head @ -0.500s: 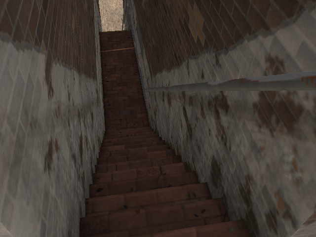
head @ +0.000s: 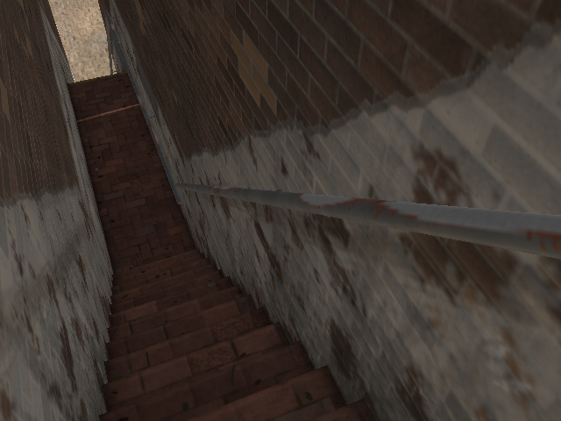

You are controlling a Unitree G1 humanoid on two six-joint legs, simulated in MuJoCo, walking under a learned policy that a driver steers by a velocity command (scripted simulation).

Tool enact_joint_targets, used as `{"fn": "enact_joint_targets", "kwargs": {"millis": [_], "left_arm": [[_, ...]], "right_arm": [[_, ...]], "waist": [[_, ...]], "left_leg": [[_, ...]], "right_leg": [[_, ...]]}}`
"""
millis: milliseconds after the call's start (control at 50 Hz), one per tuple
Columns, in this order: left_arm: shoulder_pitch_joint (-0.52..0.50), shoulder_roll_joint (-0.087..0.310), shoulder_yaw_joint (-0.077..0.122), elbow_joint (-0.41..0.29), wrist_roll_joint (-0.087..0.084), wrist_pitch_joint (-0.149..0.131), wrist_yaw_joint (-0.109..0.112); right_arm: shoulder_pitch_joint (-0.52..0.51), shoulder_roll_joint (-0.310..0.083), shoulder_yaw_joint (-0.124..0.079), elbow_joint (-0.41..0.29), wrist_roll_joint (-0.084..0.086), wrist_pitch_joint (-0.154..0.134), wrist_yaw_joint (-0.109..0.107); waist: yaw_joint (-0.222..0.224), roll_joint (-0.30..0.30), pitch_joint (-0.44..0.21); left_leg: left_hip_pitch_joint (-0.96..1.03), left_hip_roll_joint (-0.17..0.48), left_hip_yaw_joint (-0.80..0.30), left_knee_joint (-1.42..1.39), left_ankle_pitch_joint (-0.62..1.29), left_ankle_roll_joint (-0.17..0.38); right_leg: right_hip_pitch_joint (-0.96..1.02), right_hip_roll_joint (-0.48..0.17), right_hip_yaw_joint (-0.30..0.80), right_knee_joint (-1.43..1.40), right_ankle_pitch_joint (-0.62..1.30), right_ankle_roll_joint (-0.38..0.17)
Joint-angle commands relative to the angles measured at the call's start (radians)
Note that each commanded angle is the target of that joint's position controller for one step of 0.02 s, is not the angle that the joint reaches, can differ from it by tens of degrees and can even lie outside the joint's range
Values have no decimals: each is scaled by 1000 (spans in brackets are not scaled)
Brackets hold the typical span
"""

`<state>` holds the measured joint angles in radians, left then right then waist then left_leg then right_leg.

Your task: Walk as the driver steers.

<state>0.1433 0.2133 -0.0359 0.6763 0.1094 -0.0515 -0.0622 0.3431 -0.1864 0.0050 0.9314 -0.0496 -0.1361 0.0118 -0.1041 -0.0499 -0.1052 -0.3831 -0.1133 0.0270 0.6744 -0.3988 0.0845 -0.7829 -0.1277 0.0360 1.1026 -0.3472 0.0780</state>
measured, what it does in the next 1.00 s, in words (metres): goes down, turning left: right foot, then left foot 0.21 m lower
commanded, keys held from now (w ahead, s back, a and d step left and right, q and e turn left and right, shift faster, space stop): w+q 0.50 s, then q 0.12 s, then e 0.30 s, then w+e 0.08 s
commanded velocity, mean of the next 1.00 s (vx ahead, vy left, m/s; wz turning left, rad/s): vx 0.36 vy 0.00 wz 0.30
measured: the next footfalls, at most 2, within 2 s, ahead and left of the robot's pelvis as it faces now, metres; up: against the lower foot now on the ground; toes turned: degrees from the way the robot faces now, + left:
right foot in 0.08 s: +0.10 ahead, -0.14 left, +0.00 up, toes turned +2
left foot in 0.44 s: +0.23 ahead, +0.14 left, -0.21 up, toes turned +15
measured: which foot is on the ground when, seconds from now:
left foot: down 0.00-0.08, up 0.10-0.42, down 0.44-0.84, up 0.86-1.00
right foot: up 0.00-0.06, down 0.08-0.42, up 0.44-0.80, down 0.82-1.00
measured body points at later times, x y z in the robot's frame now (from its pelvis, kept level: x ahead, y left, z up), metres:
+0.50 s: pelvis +0.21 +0.08 -0.21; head +0.23 +0.07 +0.24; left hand +0.16 +0.32 -0.35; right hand +0.30 -0.19 -0.35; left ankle +0.19 +0.13 -0.93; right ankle +0.13 -0.11 -0.61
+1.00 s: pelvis +0.39 +0.09 -0.42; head +0.41 +0.10 +0.03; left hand +0.29 +0.33 -0.57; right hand +0.59 -0.09 -0.54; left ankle +0.39 +0.22 -0.92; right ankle +0.44 +0.05 -1.13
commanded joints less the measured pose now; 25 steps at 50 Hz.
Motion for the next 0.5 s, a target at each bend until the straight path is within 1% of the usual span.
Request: {"fn": "enact_joint_targets", "kwargs": {"millis": [20, 40, 60, 80, 100, 120, 140, 160, 180, 200, 220, 240, 260, 280, 300, 320, 340, 360, 380, 400, 420, 440, 460, 480, 500], "left_arm": [[90, 60, 7, -57, 11, -17, -5], [146, 59, 8, -62, 16, -32, -1], [314, 102, 35, -23, 2, -44, 11], [544, 207, 71, 19, -15, -59, 35], [547, 268, 75, 34, -27, -61, 49], [508, 245, 67, 30, -38, -73, 26], [442, 176, 49, 60, -49, -73, 14], [354, 95, 22, 74, -40, -82, 13], [236, 35, 4, 52, -24, -81, 20], [110, -23, -16, 48, 1, -77, 39], [56, -23, -26, 46, 4, -84, 59], [82, -38, -33, 74, 7, -97, 81], [148, 1, -29, 109, 6, -113, 93], [146, 42, -28, 81, 1, -129, 112], [191, 99, -21, 108, -6, -126, 107], [216, 128, -19, 139, 0, -114, 97], [191, 160, -18, 150, 39, -108, 73], [131, 182, -9, 146, 27, -110, 54], [153, 179, -2, 150, -10, -109, 47], [181, 211, 23, 167, 0, -94, 20], [234, 213, 41, 210, -43, -61, 6], [281, 200, 39, 247, 8, -34, -13], [359, 51, 4, 189, 19, -37, -47], [208, 90, 1, 98, -4, -47, -43], [108, 93, -7, 26, -33, -60, -26]], "right_arm": [[-114, -151, -30, -131, -3, -17, 3], [-155, -170, -29, -170, -6, -20, -7], [-234, -174, -19, -206, -12, -21, -13], [-321, -165, -16, -258, -19, -25, 12], [-116, -28, 3, -203, -24, -36, 50], [-44, -34, 6, -207, -14, -31, 54], [-109, -46, 9, -217, -25, -6, 35], [-127, -71, 8, -223, -56, 16, 29], [-130, -75, 6, -216, -85, 34, 15], [-63, -42, 28, -190, -112, 52, 13], [14, -62, 16, -148, -135, 66, 43], [39, -84, 1, -109, -131, 69, 75], [-4, -100, -8, -118, -115, 64, 97], [-40, -105, -11, -130, -100, 60, 106], [-91, -115, -23, -131, -96, 64, 109], [-135, -109, -23, -154, -89, 77, 119], [-48, -88, -25, -140, -111, 86, 115], [18, -113, -44, -124, -123, 95, 104], [83, -180, -69, -112, -108, 82, 83], [272, -192, -73, -30, -88, 61, 59], [266, -227, -84, -3, -69, 55, 27], [446, -243, -95, 67, -76, 44, 18], [382, -375, -102, 15, -41, 25, 32], [466, -329, -80, 29, -60, 11, 45], [420, -268, -60, 14, -54, 1, 62]], "waist": [[83, 81, 2], [126, 86, -24], [244, 50, -55], [377, -97, -106], [245, -205, -173], [215, -90, -103], [196, -56, 3], [175, 44, 22], [131, 50, 19], [53, 59, 39], [34, 78, 72], [43, 30, 80], [74, 8, 66], [96, 32, 47], [107, 0, 52], [118, -26, 87], [73, -98, 93], [28, -72, 148], [17, 15, 133], [-17, 63, 68], [7, 205, 134], [-53, 345, 78], [94, 381, -90], [23, 247, -165], [-6, 198, -128]], "left_leg": [[-170, 183, -242, -2, 402, 188], [-248, 159, -228, 102, 461, 180], [-438, 117, -201, 252, 566, 166], [-645, 45, -156, 590, 527, 103], [-730, 20, -117, 921, -142, -11], [-877, 64, -200, 1085, -111, -53], [-1018, 130, -227, 1140, -16, -79], [-1008, 178, -229, 1027, 107, -88], [-908, 215, -200, 939, 133, -110], [-760, 259, -200, 800, 217, -99], [-577, 235, -131, 712, 436, -93], [-515, 246, -112, 625, 682, -81], [-527, 231, -83, 559, 759, -74], [-352, 211, -25, 331, 982, -54], [-192, 171, 56, 214, 894, -69], [-73, 139, 121, 207, 833, -79], [46, 124, 115, 403, 920, -64], [46, 119, 110, 392, 861, -61], [25, 113, 118, 274, 704, -61], [128, 121, 100, 70, 708, -49], [106, 161, 18, -405, 609, -50], [399, 83, 66, -281, 623, 17], [678, 171, -191, 118, 1044, 108], [786, 254, -331, 112, 1120, 176], [765, 327, -439, 86, 850, 203]], "right_leg": [[227, 62, -69, 17, 119, -56], [376, 117, -116, -6, 113, -75], [630, 176, -144, -58, 91, -108], [898, 123, 1, -215, 188, -200], [908, -206, 507, -422, 672, -474], [841, -326, 760, -499, 541, -571], [746, -345, 755, -513, 227, -524], [635, -271, 626, -446, 35, -470], [481, -252, 511, -437, 114, -439], [285, -201, 395, -427, 70, -385], [75, -103, 201, -310, -23, -345], [0, -72, 114, -254, -96, -297], [57, -72, 90, -211, -131, -294], [-50, -21, -45, -146, -196, -238], [-74, -26, -97, -154, -321, -220], [-130, -60, -93, -170, -464, -219], [-202, -102, -54, -140, -538, -223], [-180, -133, -71, -73, -463, -194], [-1, -157, -84, 107, -326, -134], [187, -116, -124, 370, -176, -53], [331, -53, -93, 576, -294, -18], [118, 50, -122, 1126, -428, -75], [-325, 121, -33, 1257, -279, -106], [-491, 108, -21, 1267, -248, -80], [-671, 85, 14, 1234, -209, -63]]}}
Velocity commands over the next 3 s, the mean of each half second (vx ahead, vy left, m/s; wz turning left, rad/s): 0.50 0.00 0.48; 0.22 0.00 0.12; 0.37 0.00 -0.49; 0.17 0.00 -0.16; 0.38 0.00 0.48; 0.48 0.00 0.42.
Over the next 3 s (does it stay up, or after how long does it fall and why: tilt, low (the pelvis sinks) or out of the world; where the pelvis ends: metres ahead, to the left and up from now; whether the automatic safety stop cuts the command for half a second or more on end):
stays up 1.02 0.35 -1.03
